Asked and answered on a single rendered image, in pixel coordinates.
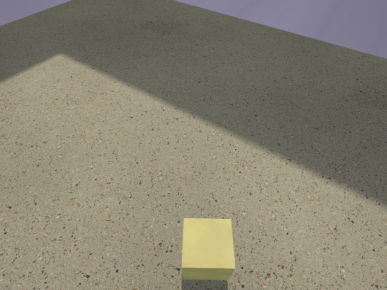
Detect carton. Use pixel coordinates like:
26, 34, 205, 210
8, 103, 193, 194
181, 218, 235, 280

